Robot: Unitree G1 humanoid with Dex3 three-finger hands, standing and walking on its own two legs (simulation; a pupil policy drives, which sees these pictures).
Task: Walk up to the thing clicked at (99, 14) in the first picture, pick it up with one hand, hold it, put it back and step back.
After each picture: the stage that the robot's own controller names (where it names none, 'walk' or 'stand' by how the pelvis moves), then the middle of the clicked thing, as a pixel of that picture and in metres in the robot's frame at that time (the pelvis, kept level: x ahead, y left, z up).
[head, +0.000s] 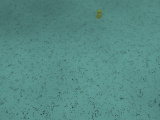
stand; (99, 14) +2.11 -0.21 -0.72
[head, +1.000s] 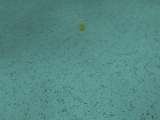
walk; (81, 26) +1.98 +0.16 -0.70
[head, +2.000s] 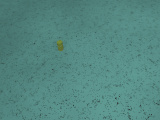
walk; (60, 45) +1.36 +0.36 -0.72
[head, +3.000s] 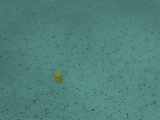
walk; (58, 77) +0.90 +0.28 -0.71
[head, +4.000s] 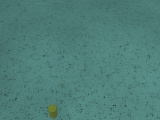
walk; (52, 111) +0.57 +0.22 -0.70
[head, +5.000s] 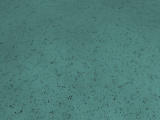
stand; out of the picture +0.42 +0.19 -0.70
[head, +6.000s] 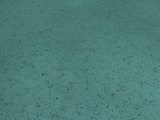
stand; out of the picture +0.38 +0.21 -0.72
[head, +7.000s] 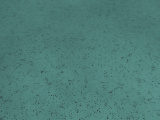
stand; out of the picture +0.39 +0.21 -0.73
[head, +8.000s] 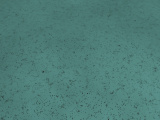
stand; out of the picture +0.39 +0.21 -0.73
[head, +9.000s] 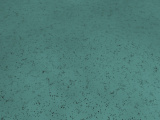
stand; out of the picture +0.38 +0.21 -0.73
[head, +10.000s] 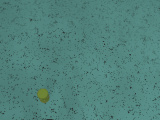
go down; (43, 95) +0.43 +0.20 -0.56
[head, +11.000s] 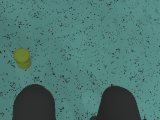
go down; (23, 59) +0.47 +0.25 -0.31
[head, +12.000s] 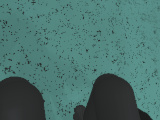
close in; out of the picture +0.45 +0.28 -0.24
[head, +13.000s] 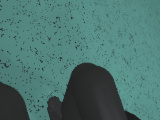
close; out of the picture +0.44 +0.30 -0.22
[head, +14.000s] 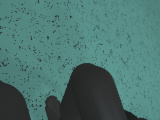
lift; out of the picture +0.43 +0.29 -0.23
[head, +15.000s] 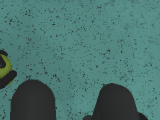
lift; (1, 71) +0.34 +0.27 -0.11
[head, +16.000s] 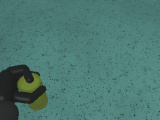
hold; (34, 92) +0.32 +0.17 +0.02
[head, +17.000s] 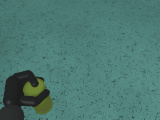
hold; (39, 97) +0.32 +0.16 -0.01
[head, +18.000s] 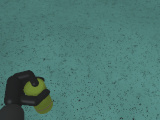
hold; (39, 96) +0.32 +0.16 -0.01
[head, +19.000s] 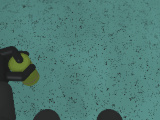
crouch; (25, 70) +0.40 +0.20 -0.08
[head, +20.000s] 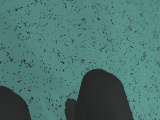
lower; out of the picture +0.45 +0.28 -0.20
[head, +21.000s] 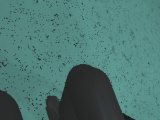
lower; out of the picture +0.43 +0.30 -0.23
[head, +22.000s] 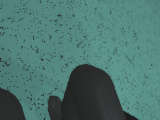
lower; out of the picture +0.43 +0.30 -0.23
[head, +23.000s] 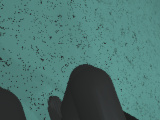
lower; out of the picture +0.43 +0.30 -0.23
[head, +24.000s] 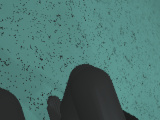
lower; out of the picture +0.43 +0.30 -0.23
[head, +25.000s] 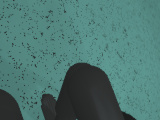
withdraw; out of the picture +0.43 +0.29 -0.23
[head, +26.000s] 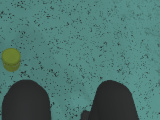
stand; (11, 60) +0.43 +0.25 -0.28
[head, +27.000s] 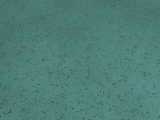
stand; out of the picture +0.38 +0.17 -0.64
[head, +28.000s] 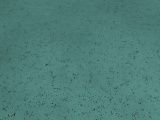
stand; out of the picture +0.40 +0.18 -0.66
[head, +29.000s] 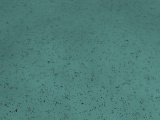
stand; out of the picture +0.40 +0.18 -0.67
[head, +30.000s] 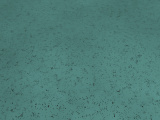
stand; out of the picture +0.41 +0.18 -0.72
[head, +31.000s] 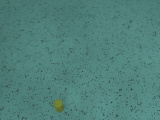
walk; (59, 106) +0.48 +0.18 -0.69
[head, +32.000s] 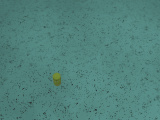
walk; (57, 79) +0.73 +0.20 -0.69
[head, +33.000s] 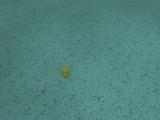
stand; (66, 73) +1.00 +0.23 -0.70
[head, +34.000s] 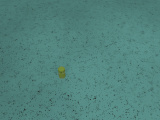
stand; (61, 72) +0.96 +0.21 -0.72
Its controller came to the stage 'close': yes
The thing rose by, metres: 0.70
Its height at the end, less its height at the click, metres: +0.00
